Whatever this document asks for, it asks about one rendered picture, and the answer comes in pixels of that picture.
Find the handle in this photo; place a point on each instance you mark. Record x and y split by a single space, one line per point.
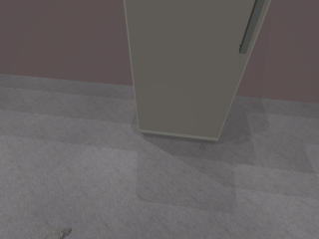
253 19

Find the fridge door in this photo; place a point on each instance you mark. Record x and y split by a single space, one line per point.
186 61

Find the robot left hand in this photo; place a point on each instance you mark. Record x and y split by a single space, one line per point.
60 233

